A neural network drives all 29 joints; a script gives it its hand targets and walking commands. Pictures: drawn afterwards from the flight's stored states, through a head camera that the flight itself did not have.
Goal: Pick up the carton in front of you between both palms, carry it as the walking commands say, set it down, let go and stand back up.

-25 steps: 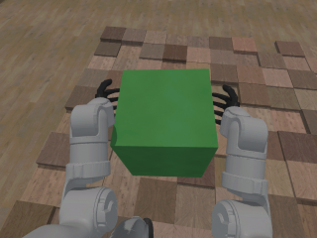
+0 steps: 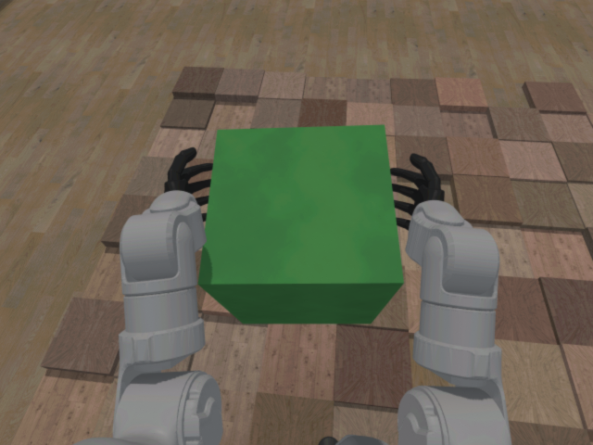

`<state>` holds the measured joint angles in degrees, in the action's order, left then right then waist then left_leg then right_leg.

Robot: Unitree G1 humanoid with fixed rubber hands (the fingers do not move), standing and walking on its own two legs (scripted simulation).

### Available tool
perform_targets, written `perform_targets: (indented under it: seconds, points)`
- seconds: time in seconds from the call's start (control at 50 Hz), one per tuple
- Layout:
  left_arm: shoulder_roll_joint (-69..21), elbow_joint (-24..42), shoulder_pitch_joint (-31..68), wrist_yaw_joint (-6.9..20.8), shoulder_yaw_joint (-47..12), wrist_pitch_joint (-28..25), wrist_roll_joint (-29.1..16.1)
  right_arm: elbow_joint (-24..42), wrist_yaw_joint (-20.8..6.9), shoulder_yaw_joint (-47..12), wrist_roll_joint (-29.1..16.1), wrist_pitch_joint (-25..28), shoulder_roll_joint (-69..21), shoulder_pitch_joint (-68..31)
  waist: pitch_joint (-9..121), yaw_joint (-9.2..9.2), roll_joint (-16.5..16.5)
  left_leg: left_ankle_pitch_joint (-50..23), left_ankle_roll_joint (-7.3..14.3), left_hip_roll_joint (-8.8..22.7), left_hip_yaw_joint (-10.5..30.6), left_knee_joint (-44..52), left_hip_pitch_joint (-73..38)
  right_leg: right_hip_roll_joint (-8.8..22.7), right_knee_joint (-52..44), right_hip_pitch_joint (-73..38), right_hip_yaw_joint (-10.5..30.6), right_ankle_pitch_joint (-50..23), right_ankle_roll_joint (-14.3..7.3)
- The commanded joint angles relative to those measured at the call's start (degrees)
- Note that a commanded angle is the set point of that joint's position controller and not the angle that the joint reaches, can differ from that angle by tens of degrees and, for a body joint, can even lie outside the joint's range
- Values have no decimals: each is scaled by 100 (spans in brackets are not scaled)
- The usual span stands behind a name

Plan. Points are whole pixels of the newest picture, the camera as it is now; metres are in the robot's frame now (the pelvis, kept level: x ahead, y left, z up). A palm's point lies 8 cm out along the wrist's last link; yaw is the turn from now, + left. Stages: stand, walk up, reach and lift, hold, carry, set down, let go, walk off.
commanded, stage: carry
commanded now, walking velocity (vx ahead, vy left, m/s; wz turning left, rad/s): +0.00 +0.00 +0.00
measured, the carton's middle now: (303, 238) +0.37 +0.01 +0.02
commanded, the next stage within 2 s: none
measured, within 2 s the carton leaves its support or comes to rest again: neither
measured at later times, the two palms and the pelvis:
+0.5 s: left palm (180, 193) +0.36 +0.15 +0.14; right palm (425, 214) +0.34 -0.13 +0.12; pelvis +0.02 +0.01 +0.00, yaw -1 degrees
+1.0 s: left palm (188, 163) +0.42 +0.16 +0.13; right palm (410, 167) +0.41 -0.13 +0.12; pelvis +0.07 +0.02 +0.00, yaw -1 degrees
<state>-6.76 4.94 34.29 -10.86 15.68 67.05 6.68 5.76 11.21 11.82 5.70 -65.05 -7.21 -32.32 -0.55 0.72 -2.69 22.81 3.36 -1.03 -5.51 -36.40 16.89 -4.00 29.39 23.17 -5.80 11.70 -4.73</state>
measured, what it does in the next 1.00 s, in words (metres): steps on the spot: left foot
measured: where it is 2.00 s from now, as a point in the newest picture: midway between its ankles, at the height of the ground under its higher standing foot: (278, 283)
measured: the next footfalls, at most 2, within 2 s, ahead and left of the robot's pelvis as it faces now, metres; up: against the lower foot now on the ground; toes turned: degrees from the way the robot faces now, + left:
left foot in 0.16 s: +0.02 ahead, +0.13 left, +0.00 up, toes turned +2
left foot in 1.24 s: +0.34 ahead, +0.14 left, -0.01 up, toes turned +5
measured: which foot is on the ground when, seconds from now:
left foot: up 0.00-0.14, down 0.16-0.88, up 0.90-1.00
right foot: down 0.00-1.00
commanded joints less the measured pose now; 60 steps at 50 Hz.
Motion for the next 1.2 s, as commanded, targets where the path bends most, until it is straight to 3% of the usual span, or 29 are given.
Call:
perform_targets:
  seconds: [0.0, 0.04, 0.08, 0.16, 0.22, 0.32, 0.42, 0.48, 0.5, 0.56, 0.6, 0.64, 0.68, 0.7, 0.74, 0.78, 0.8, 0.82, 0.84, 0.86, 0.88, 0.9, 0.92, 1.0, 1.06, 1.1, 1.12, 1.16, 1.18]
  points:
    - [-5651, -146, 3562, 1351, -4066, -169, -2345, 84, -1020, -3830, -2014, 55, -5679, -3760, 3354, 61, 737, -321, -150, 185, 326, 521, -36, 1690, -38, -3122, 1439, -6002, -313]
    - [-5746, -69, 3814, 1309, -4100, -195, -2446, 189, -981, -3837, -2047, 108, -5697, -3995, 3429, 23, 551, -700, -208, 203, 331, 696, -557, 1647, -188, -2840, 1392, -5492, -2]
    - [-5619, -32, 3920, 1223, -4055, -174, -2423, 208, -938, -3854, -2086, 101, -5579, -4086, 3381, 51, 442, -869, -270, 223, 359, 665, -657, 1620, -196, -2753, 1315, -5159, 98]
    - [-5183, -310, 3362, 1078, -3911, -22, -2177, -131, -896, -3758, -2037, -77, -5242, -3608, 3150, 70, 195, -1625, -293, 423, 511, 476, -597, 1391, -183, -2387, 1128, -4041, 101]
    - [-4941, -935, 2704, 1031, -3549, 66, -1830, -558, -919, -3551, -1919, -184, -5115, -3318, 3107, 69, 334, -1920, -291, 543, 565, 341, -532, 1315, -87, -2282, 1097, -4049, 122]
    - [-5322, -1171, 3279, 1129, -3259, -18, -1815, -412, -994, -3455, -2091, -94, -5484, -4289, 2824, -9, 528, -2007, -229, 753, 699, 420, -508, 1180, -69, -1909, 947, -3111, 24]
    - [-5717, -1532, 3541, 1144, -3083, -42, -1911, 21, -912, -3414, -2196, 10, -5546, -5295, 2438, -50, 238, -1376, -150, 759, 762, 688, -478, 1177, -407, -1470, 1087, -1781, 23]
    - [-5698, -1518, 3541, 1066, -3126, -6, -1939, -413, -840, -3160, -2052, -50, -5501, -4784, 2442, -68, 102, -1331, -97, 755, 803, 790, -556, 1137, -468, -1373, 1058, -1413, 47]
    - [-5672, -1496, 3548, 1042, -3166, 0, -1944, -609, -838, -3049, -1998, -70, -5508, -4590, 2557, -75, 128, -981, -79, 717, 789, 846, -608, 1102, -517, -1372, 1042, -937, 51]
    - [-5699, -1509, 3676, 1020, -3304, 17, -1935, -1116, -857, -2849, -1861, -126, -5512, -4304, 2453, -100, 197, 834, 110, 663, 868, 1058, -440, 996, -752, -1096, 1118, 1699, -26]
    - [-5717, -1619, 3794, 1029, -3237, 29, -1887, -1268, -883, -2747, -1787, -136, -5510, -4371, 2152, -146, 71, 1327, 225, 745, 1050, 1267, -243, 922, -662, -700, 1068, 2123, -55]
    - [-5776, -1770, 3873, 1049, -3135, 25, -1846, -1196, -893, -2714, -1763, -114, -5491, -4628, 1846, -213, -324, 1309, 376, 985, 1448, 1676, -455, 634, -115, -141, 618, 1661, 47]
    - [-5810, -1870, 3927, 1070, -3086, -8, -1844, -1096, -894, -2701, -1768, -70, -5457, -4878, 1481, -310, -776, 843, 660, 1448, 1933, 1953, -844, 330, 558, 570, 4, 1092, 138]
    - [-5804, -1941, 3902, 1070, -3025, -23, -1826, -1063, -884, -2722, -1785, -55, -5437, -4963, 1416, -324, -769, 413, 766, 1577, 2001, 1926, -969, 315, 585, 752, -56, 1117, 156]
    - [-5770, -2064, 3787, 1047, -2882, -45, -1747, -1129, -851, -2736, -1780, -31, -5450, -4903, 1539, -307, -593, -35, 776, 1613, 1842, 1777, -877, 306, 314, 439, -47, 1035, 158]
    - [-5725, -2198, 3578, 1019, -2736, -68, -1646, -1255, -821, -2758, -1754, -13, -5490, -4681, 1867, -172, -129, -18, 529, 1319, 1204, 1120, -267, 359, -389, -875, -1, 748, 118]
    - [-5700, -2252, 3402, 1009, -2674, -91, -1598, -1223, -822, -2810, -1779, -1, -5536, -4713, 2112, 9, 424, 206, 278, 969, 759, 449, 552, 777, -673, -2024, 690, 784, -48]
    - [-5548, -2282, 3292, 988, -2570, -125, -1501, -1160, -839, -2908, -1838, -2, -5639, -4815, 2227, 164, 1663, 384, -54, 282, 82, -835, 1708, 1755, -1032, -2976, 2295, 575, -424]
    - [-5512, -2204, 3294, 973, -2532, -159, -1441, -1063, -860, -2999, -1926, 13, -5742, -5070, 2012, 271, 2018, 960, -95, 118, 18, -1502, 2751, 2402, -1050, -3404, 3159, 97, -927]
    - [-5559, -2092, 3371, 970, -2596, -172, -1467, -1068, -871, -3029, -2018, 27, -5827, -5191, 1991, 367, 1605, 1116, -107, 192, 223, -1898, 3116, 2504, -965, -3575, 3248, -569, -1148]
    - [-5713, -1808, 3623, 989, -2802, -208, -1615, -954, -887, -3067, -2124, 67, -5934, -5281, 2033, 388, 1115, 977, -155, 287, 292, -2042, 3227, 2435, -906, -3683, 3047, -1214, -1130]
    - [-5796, -1433, 3856, 997, -3027, -228, -1787, -922, -886, -3107, -2201, 85, -6015, -5239, 2182, 366, 701, 797, -142, 317, 330, -1871, 3197, 2362, -885, -3754, 2816, -1253, -1017]
    - [-5826, -1139, 4099, 998, -3245, -234, -1969, -890, -865, -3114, -2216, 95, -6007, -5127, 2370, 389, 615, 640, -95, 289, 343, -1639, 3043, 2254, -739, -3785, 2609, -1217, -944]
    - [-5952, -273, 4447, 1012, -3909, -177, -2500, -549, -723, -3062, -2007, 95, -5812, -4556, 2631, 299, 699, -79, -190, 270, 66, -886, 2393, 2009, -952, -3473, 1943, -1206, -699]
    - [-5872, -481, 3957, 1064, -3923, -36, -2533, -310, -681, -3090, -1763, -18, -5485, -4284, 2368, 361, 945, -945, -274, 182, -170, -29, 1852, 1824, -1102, -3107, 1430, -1460, -405]
    - [-5786, -816, 3602, 1117, -3853, 35, -2424, -254, -712, -3131, -1675, -91, -5293, -4246, 2183, 349, 1145, -1576, -220, 56, -392, 406, 1344, 1640, -960, -2770, 1021, -1848, -271]
    - [-5747, -965, 3476, 1144, -3814, 52, -2365, -246, -737, -3155, -1655, -117, -5222, -4211, 2200, 239, 1184, -1846, -146, -48, -504, 663, 805, 1540, -667, -2518, 735, -2386, -152]
    - [-5695, -1254, 3249, 1185, -3667, 49, -2191, -402, -802, -3171, -1624, -149, -5134, -4026, 2555, -184, 1069, -2123, -45, -328, -857, 1178, -746, 1246, 537, -2067, 85, -3569, 107]
    - [-5693, -1305, 3237, 1194, -3624, 25, -2102, -499, -853, -3176, -1624, -149, -5163, -3981, 2810, -402, 797, -2023, 112, 105, -460, 1174, -1849, 1105, 1540, -1348, -88, -2915, 306]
